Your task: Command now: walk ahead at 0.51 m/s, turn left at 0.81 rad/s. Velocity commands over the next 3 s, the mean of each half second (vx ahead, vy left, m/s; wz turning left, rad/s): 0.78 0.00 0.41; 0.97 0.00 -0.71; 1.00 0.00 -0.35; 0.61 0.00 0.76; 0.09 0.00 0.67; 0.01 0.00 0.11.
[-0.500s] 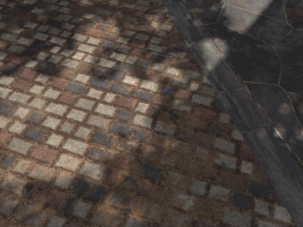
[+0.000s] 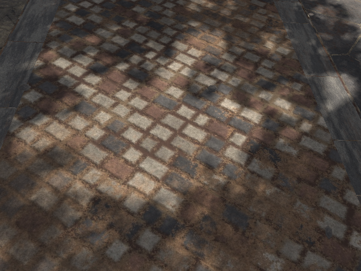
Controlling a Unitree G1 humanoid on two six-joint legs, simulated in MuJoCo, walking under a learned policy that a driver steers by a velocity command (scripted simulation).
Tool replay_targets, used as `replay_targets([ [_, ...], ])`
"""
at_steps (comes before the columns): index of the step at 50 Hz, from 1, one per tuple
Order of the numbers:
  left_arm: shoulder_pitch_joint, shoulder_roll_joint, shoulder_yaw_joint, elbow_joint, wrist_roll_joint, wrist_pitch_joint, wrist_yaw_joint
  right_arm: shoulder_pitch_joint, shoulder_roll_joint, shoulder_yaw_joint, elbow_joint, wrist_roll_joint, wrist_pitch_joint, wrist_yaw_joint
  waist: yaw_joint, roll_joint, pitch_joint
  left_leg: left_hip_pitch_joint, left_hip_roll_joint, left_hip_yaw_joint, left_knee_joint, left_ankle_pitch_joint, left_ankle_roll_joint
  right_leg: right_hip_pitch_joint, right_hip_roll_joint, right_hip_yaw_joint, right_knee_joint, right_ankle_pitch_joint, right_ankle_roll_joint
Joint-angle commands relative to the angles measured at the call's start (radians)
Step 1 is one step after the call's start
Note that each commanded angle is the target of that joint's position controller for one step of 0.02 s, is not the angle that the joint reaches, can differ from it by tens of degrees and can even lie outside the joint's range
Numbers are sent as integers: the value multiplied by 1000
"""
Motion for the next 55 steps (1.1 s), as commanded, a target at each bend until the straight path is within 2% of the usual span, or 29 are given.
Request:
replay_targets([
  [1, -168, 126, 15, -133, 4, -73, -27, 17, -196, -41, -70, -3, -31, -22, -1, 96, 104, 171, 313, -702, -547, -398, 143, -441, -24, 93, 87, 181, 8],
  [2, -137, 125, 15, -110, 19, -74, -30, 18, -194, -42, -70, 4, -40, -30, -1, 98, 73, 185, 265, -621, -546, -294, 115, -391, -28, 83, 44, 235, 21],
  [5, -148, 94, 4, -103, 13, -55, -31, 101, -157, -33, -30, 14, -65, -28, -27, 115, 49, 237, 201, -522, -528, -102, 109, -390, -12, 61, -32, 335, 52],
  [11, -265, 72, -6, -137, 9, -50, -42, 216, -117, -18, 28, 13, -93, -39, -89, 143, 75, 303, 204, -459, -555, 69, 97, -494, -17, 12, -186, 481, 67],
  [17, -422, 61, -20, -220, 2, -69, -63, 273, -117, -5, 82, 7, -111, -56, -141, 168, 128, 379, 237, -418, -572, 402, 98, -469, 9, -68, -352, 485, 1],
  [19, -380, 59, -24, -230, -2, -74, -62, 232, -135, -2, 98, 3, -118, -61, -95, 190, 110, 392, 244, -323, -548, 706, 69, -346, 39, -119, -420, 433, -55],
  [20, -316, 67, -20, -217, -6, -75, -52, 214, -141, 2, 104, 1, -123, -61, -55, 195, 67, 370, 240, -263, -478, 1028, 41, -196, 85, -151, -438, 402, -81],
  [21, -213, 96, -7, -190, -9, -74, -38, 238, -159, -1, 121, -7, -125, -64, -6, 211, -15, 380, 250, -231, -334, 1340, 22, -45, 138, -173, -408, 344, -99],
  [22, -3, 132, 9, -131, -19, -73, -21, 223, -179, -7, 130, -20, -121, -69, 97, 225, -116, 339, 258, -196, -112, 1486, 7, 165, 167, -171, -394, 278, -125],
  [23, 252, 169, 29, -59, -22, -72, 0, 150, -186, -8, 122, -27, -120, -74, 235, 205, -214, 182, 245, -158, 173, 1424, -12, 443, 100, -85, -398, 249, -170],
  [24, 406, 258, 60, -20, 3, -73, 9, 153, -106, 12, 82, -7, -131, -71, 255, -14, -338, -138, 130, -117, 606, 928, -62, 734, -113, 317, -437, -156, -285],
  [25, 410, 259, 63, 17, -17, -70, -4, 98, -90, 17, 51, -7, -154, -50, 211, -192, -352, -399, -58, -108, 836, 36, -89, 787, -282, 899, -676, -246, -383],
  [26, 293, 211, 57, 12, -24, -73, -17, -10, -116, 20, 12, -21, -163, -49, 171, -91, -181, -543, 18, -171, 887, 90, -68, 683, -258, 893, -707, -177, -392],
  [28, 251, 126, 42, 27, -25, -84, -19, -114, -101, 38, -30, -41, -177, -34, 117, 95, -51, -509, 111, -175, 760, 137, -77, 415, -204, 675, -746, -9, -360],
  [30, 230, 85, 24, 55, -20, -94, -8, -138, -66, 53, -72, -69, -150, -26, 26, 79, 37, -448, 143, -156, 653, 85, -107, 198, -123, 563, -796, 77, -334],
  [32, 219, 109, 28, 58, -33, -112, -6, -170, -54, 65, -115, -74, -120, -22, -15, 34, 92, -446, 184, -130, 516, 39, -128, 64, -97, 506, -851, 90, -332],
  [35, 179, 134, 42, 25, -34, -125, -5, -345, -38, 91, -199, -42, -118, 3, -3, 29, 145, -184, 171, -43, 129, 276, -168, -207, -3, 367, -932, 203, -279],
  [37, 224, 169, 59, 28, -45, -131, -16, -381, -21, 97, -202, -19, -118, 12, 38, 21, 102, 20, 129, -4, 19, 467, -171, -228, -12, 368, -959, 360, -241],
  [40, 297, 196, 71, 41, -53, -120, -14, -374, -79, 75, -194, -22, -119, -10, 60, 29, 30, 26, 101, -16, -114, 417, -158, 63, -34, 378, -799, 649, -187],
  [42, 311, 233, 79, 52, -43, -113, -15, -170, -139, 41, -139, -26, -128, -38, -46, 63, -135, 276, 58, 9, -144, 259, -139, 123, 12, 321, -418, 905, -139],
  [43, 286, 205, 73, 43, -40, -120, -21, 13, -198, 15, -113, -38, -134, -63, -138, 63, -237, 518, 168, -77, -105, 142, -114, -31, 56, 293, -141, 787, -117],
  [44, 285, 32, 31, -3, -57, -131, -13, 185, -282, -13, -94, -77, -134, -82, -163, 273, -385, 762, 497, -462, -178, -227, -59, -267, 130, 198, 224, 133, -109],
  [45, 326, 34, 15, -64, -83, -121, -9, 131, -328, -29, -84, -63, -124, -72, -81, 478, -486, 748, 628, -909, -380, -357, 21, -404, 120, 119, 420, 40, -110],
  [46, 215, 96, 24, -42, -54, -99, -3, 17, -210, -12, -102, -54, -118, -68, -80, 280, -288, 604, 543, -749, -390, -392, 5, -480, 31, 97, 443, 149, -120],
  [47, 149, 100, 26, -43, -36, -90, -15, -33, -130, 7, -98, -47, -120, -63, -76, 176, -165, 478, 494, -549, -367, -200, -11, -484, -6, 84, 388, 213, -117],
  [48, 111, 89, 27, -44, -29, -80, -30, -43, -100, 15, -80, -55, -119, -61, -60, 130, -99, 387, 449, -412, -376, -5, -29, -458, -30, 79, 359, 227, -109],
  [50, 82, 39, 19, -75, -11, -49, -54, 1, -66, 26, -23, -40, -131, -58, -16, 174, -33, 292, 407, -236, -389, 191, -53, -447, -61, 71, 335, 216, -99],
  [52, 13, 4, 5, -122, -12, -24, -68, 18, -26, 34, 16, -13, -145, -44, 10, 156, -5, 281, 382, -100, -420, 349, -79, -495, -72, 49, 321, 234, -101],
  [55, -89, 8, -15, -204, -6, -23, -89, -39, -41, 33, 25, -11, -167, -44, 59, 170, 58, 179, 345, 72, -499, 512, -85, -454, -72, 16, 146, 394, -102],
])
